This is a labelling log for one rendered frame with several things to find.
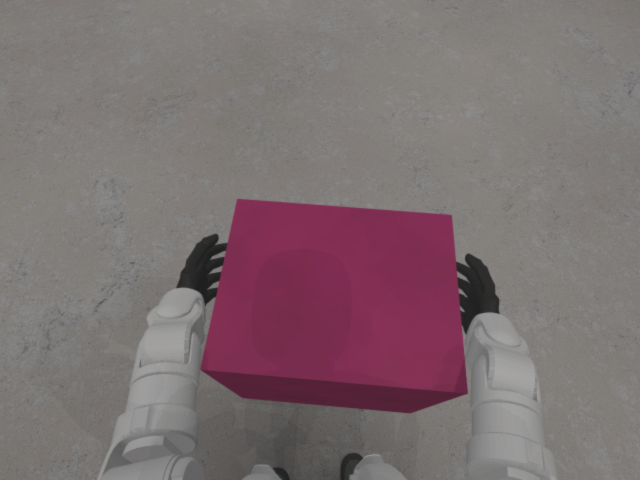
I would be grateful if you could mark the left robot upper arm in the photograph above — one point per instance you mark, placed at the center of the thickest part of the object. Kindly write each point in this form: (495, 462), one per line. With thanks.
(172, 467)

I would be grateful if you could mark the left robot hand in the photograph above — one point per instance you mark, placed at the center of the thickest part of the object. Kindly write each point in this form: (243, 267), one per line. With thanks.
(198, 266)

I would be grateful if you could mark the robot shin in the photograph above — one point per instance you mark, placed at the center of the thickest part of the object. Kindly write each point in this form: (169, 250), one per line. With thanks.
(264, 469)
(369, 459)

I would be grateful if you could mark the right robot hand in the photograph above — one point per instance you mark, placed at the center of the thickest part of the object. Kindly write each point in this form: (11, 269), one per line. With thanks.
(480, 291)

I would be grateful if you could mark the robot right forearm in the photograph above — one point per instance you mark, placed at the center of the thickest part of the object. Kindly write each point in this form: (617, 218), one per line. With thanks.
(508, 439)

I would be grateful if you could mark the robot left forearm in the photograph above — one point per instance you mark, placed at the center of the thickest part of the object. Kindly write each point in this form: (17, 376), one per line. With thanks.
(160, 418)

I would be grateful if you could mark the robot left shin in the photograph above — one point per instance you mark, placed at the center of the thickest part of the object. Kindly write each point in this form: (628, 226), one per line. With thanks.
(264, 469)

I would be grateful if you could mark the robot right shin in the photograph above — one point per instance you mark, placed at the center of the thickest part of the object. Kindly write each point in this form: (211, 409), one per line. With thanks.
(369, 459)

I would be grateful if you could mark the carton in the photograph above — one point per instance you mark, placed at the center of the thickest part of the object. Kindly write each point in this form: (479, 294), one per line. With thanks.
(338, 306)

